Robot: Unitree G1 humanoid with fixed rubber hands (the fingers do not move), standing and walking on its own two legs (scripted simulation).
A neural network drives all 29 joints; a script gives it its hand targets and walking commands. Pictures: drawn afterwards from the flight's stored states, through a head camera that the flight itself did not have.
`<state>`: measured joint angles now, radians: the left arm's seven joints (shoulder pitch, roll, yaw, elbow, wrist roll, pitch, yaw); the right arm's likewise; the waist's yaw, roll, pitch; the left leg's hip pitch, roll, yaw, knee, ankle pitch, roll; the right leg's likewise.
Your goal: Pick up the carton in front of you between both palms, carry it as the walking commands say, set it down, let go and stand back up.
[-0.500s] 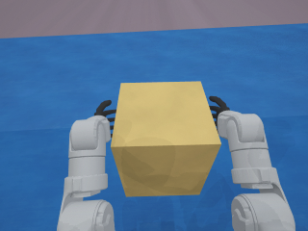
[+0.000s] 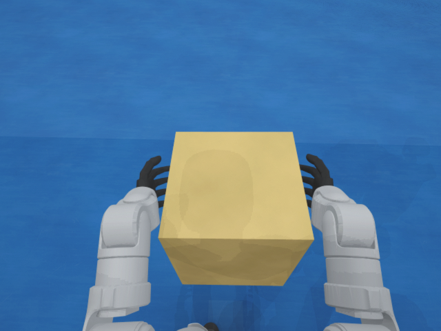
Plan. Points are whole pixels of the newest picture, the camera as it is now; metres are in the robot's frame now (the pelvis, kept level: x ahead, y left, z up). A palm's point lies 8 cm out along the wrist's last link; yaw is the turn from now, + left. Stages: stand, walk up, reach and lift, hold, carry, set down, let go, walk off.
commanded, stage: carry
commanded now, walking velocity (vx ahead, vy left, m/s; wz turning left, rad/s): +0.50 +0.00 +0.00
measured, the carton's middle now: (233, 214) +0.34 +0.01 -0.01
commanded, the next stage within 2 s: none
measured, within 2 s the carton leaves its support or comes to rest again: neither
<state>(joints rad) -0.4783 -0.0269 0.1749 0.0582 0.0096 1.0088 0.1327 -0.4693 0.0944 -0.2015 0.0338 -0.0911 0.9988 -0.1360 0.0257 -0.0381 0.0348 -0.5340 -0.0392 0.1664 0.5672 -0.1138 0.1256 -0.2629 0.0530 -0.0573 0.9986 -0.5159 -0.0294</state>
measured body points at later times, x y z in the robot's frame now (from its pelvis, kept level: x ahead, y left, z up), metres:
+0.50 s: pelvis +0.32 -0.06 +0.01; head +0.29 -0.07 +0.46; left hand +0.60 +0.10 +0.10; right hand +0.61 -0.21 +0.09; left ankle +0.13 +0.05 -0.67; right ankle +0.42 -0.15 -0.71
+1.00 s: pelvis +0.63 -0.03 +0.00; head +0.60 -0.02 +0.45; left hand +0.91 +0.12 +0.09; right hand +0.91 -0.18 +0.10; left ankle +0.74 +0.06 -0.72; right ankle +0.43 -0.15 -0.69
